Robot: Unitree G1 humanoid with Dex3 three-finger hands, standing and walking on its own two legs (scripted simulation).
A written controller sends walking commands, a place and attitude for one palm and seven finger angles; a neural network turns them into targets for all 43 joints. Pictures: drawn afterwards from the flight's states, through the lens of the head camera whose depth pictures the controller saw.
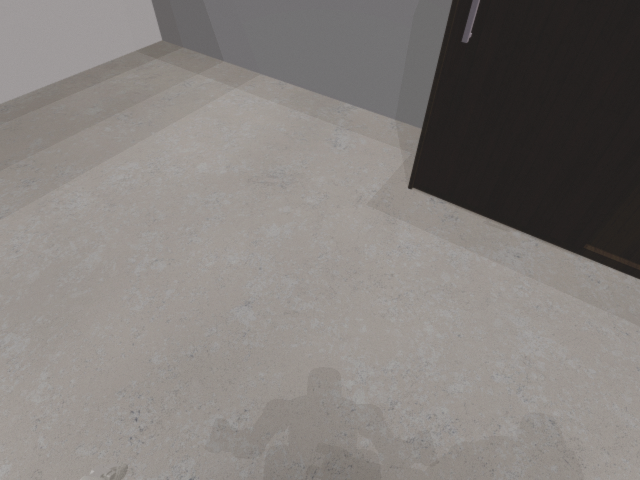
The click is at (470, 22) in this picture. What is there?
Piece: wardrobe's sliding door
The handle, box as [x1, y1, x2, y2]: [461, 0, 479, 42]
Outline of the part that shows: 479,0 472,1 461,41 466,42 471,34 470,31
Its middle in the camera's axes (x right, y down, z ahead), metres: +0.51 -0.78 +1.26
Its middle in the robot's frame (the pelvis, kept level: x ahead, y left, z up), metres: +1.49 -0.43 +0.09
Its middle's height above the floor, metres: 0.86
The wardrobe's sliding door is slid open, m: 0.00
